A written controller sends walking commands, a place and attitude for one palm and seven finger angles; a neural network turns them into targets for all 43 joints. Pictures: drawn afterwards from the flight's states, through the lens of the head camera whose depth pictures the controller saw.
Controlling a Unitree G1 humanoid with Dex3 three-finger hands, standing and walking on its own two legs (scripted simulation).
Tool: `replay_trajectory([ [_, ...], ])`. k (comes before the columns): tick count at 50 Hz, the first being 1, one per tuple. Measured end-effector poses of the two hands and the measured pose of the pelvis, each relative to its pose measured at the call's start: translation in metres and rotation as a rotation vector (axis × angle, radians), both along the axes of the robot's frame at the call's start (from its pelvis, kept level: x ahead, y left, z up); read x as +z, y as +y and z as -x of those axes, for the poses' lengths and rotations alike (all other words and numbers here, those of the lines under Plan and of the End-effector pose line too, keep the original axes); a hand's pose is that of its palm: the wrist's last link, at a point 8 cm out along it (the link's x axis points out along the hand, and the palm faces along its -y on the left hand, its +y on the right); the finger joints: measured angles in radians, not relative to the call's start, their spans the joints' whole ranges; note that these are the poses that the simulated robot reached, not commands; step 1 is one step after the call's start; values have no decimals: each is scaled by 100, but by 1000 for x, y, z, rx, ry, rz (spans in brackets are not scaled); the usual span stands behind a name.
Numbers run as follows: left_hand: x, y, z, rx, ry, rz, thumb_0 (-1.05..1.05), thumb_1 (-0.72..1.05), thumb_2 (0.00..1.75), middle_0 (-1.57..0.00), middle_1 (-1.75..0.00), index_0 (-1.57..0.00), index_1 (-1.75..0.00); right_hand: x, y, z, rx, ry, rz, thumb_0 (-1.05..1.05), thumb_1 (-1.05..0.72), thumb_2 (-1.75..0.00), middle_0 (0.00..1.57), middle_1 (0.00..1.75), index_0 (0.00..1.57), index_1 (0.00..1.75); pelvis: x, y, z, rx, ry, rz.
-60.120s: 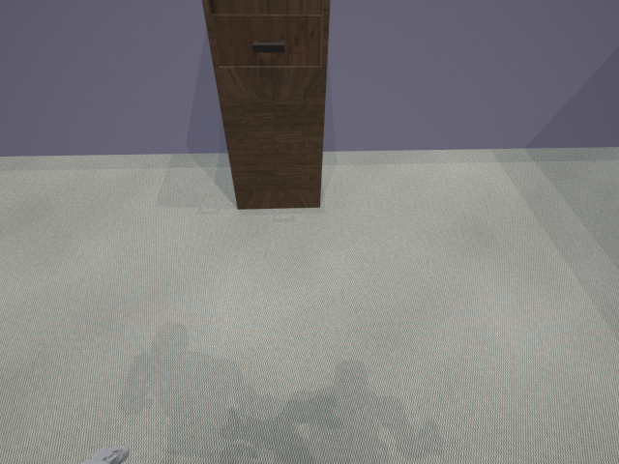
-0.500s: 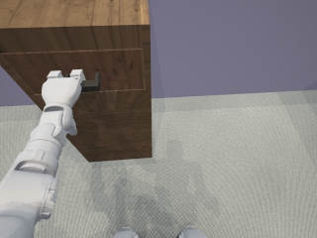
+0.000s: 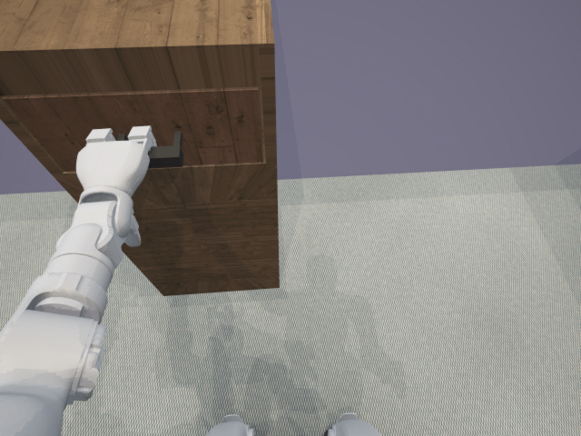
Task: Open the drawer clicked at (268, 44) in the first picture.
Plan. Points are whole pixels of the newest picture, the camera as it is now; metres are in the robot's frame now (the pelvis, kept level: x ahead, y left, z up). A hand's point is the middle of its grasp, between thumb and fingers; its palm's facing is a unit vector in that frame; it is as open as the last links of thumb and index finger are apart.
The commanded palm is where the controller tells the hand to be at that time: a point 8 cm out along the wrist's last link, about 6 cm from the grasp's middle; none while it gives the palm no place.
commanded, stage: close the thumb around the handle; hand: left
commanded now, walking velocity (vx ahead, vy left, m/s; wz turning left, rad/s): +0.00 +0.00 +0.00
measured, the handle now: (148, 148) +0.53 +0.22 +0.04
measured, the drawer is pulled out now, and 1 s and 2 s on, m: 0.00 0.01 0.13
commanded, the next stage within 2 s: pull the drawer open in 0.64 s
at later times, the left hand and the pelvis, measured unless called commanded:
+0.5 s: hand (129, 185) +0.47 +0.24 +0.02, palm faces -0.07 +0.00 -1.00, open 6.6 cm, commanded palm +0.45 +0.22 +0.07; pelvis +0.00 +0.00 +0.00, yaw +0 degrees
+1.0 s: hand (129, 193) +0.46 +0.24 +0.02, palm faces -0.05 -0.03 -1.00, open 5.9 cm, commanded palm +0.42 +0.22 +0.07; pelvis +0.02 +0.01 +0.01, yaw -1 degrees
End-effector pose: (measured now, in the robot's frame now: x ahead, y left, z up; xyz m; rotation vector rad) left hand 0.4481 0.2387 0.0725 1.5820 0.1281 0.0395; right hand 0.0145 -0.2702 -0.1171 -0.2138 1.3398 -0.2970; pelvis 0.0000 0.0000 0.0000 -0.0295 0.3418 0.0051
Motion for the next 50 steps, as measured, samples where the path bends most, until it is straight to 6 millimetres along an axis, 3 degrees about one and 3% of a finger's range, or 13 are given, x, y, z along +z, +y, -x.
replay_trajectory([
  [9,0,-1,-2,13,9,-4,0,-24,41,-32,-122,-32,-123,0,-2,-6,5,-15,1,0,-90,-90,20,30,20,30,0,-3,0,3,1,-1],
  [28,0,1,-5,3,6,14,0,70,81,-35,-128,-36,-133,0,-1,-1,-17,6,-4,0,-90,-90,20,30,20,30,0,-2,-6,-9,5,-1],
  [43,-1,1,-3,1,-4,24,0,71,81,-32,-131,-34,-135,2,5,-14,-23,-20,-14,0,-90,-90,20,30,20,30,3,3,-12,-17,-1,1],
  [50,-2,1,9,5,-9,38,1,72,80,-31,-132,-33,-135,2,9,-29,-24,-49,-35,0,-90,-90,20,30,20,30,6,5,-19,-25,-15,1],
])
